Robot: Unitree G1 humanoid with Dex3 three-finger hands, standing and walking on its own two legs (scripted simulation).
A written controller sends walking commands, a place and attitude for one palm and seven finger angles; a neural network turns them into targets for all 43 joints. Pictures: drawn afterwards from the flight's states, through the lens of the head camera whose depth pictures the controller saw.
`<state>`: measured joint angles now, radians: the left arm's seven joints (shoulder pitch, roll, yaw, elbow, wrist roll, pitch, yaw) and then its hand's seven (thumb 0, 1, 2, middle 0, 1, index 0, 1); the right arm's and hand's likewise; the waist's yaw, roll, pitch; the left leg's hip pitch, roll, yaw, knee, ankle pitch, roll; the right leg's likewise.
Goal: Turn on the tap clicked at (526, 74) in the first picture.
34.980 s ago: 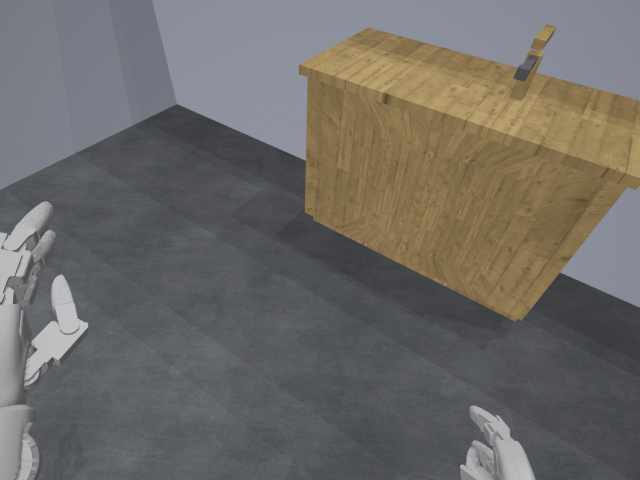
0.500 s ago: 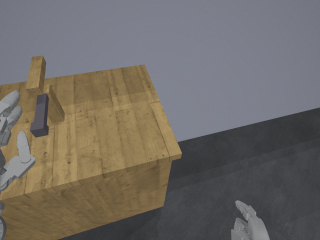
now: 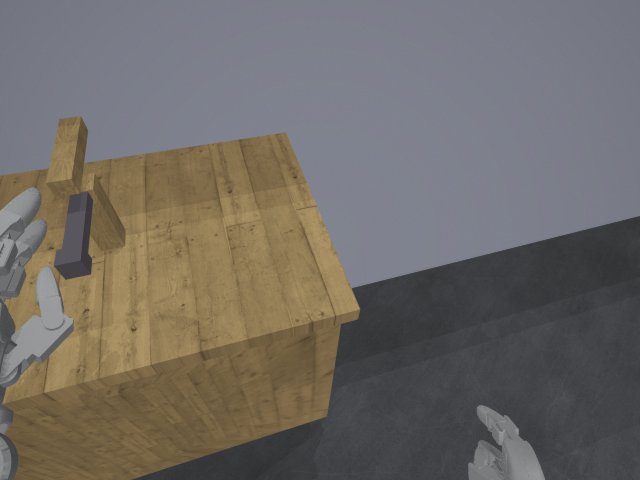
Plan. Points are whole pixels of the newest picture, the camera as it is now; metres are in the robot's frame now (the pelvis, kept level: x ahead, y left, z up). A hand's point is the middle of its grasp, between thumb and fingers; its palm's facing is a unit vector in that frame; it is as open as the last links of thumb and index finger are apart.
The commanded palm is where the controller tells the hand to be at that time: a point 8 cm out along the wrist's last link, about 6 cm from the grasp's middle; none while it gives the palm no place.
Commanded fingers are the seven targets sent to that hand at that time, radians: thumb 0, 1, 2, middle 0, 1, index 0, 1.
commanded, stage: shuffle to correct the standing spot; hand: left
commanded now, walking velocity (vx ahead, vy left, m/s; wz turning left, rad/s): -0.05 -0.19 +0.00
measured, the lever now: (73, 262) +0.33 +0.32 +0.09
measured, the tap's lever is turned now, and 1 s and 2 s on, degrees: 0 0 0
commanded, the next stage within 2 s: come to a stop and stand still in 0.16 s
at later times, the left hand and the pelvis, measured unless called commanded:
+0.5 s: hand (17, 301) +0.23 +0.27 +0.18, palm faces +0.37 -0.81 -0.46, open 7.5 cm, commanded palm +0.14 +0.29 +0.18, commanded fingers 0.00 0.90 0.90 -0.20 -0.30 -0.20 -0.30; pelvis -0.04 +0.01 +0.00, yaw -3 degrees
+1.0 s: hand out of the picture +0.19 +0.32 +0.17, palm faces +0.34 -0.87 -0.36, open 7.5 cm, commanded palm +0.13 +0.36 +0.18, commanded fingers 0.00 0.90 0.90 -0.20 -0.30 -0.20 -0.30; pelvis -0.05 +0.09 +0.01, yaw -4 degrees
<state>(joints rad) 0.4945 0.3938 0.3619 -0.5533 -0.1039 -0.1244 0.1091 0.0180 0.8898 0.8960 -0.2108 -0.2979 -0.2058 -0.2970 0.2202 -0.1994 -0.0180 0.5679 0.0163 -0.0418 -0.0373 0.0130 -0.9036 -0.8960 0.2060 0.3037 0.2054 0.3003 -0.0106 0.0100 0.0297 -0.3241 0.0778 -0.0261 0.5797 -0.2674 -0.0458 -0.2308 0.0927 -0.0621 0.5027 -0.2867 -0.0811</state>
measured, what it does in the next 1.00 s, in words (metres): shifts its weight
